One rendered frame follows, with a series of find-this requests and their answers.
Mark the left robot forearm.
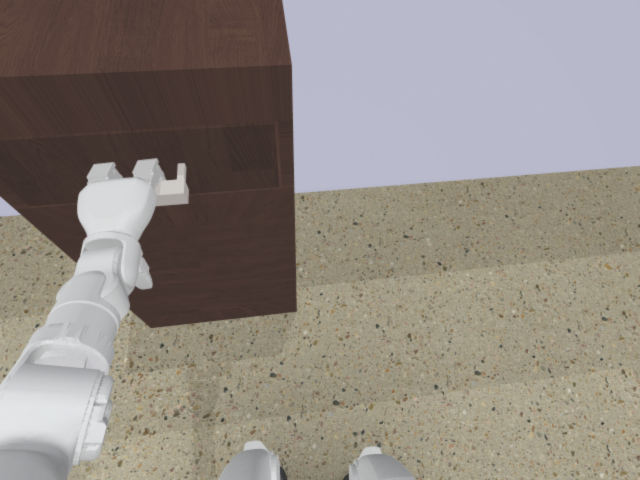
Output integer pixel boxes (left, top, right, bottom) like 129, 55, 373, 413
0, 231, 141, 402

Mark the robot left upper arm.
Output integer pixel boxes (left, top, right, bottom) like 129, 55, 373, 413
0, 363, 114, 480

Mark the drawer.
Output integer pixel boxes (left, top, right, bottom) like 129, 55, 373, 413
0, 121, 279, 206

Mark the robot thigh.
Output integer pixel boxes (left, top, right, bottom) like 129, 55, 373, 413
349, 454, 416, 480
218, 449, 280, 480

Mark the cabinet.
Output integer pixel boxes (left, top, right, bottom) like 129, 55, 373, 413
0, 0, 297, 328

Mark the left robot hand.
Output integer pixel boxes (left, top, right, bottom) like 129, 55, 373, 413
77, 158, 166, 289

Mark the robot left thigh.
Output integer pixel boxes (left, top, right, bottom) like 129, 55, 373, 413
218, 449, 280, 480

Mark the robot right thigh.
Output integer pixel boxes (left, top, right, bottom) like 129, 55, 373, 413
349, 454, 416, 480

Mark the handle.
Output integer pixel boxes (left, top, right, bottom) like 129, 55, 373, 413
155, 163, 189, 206

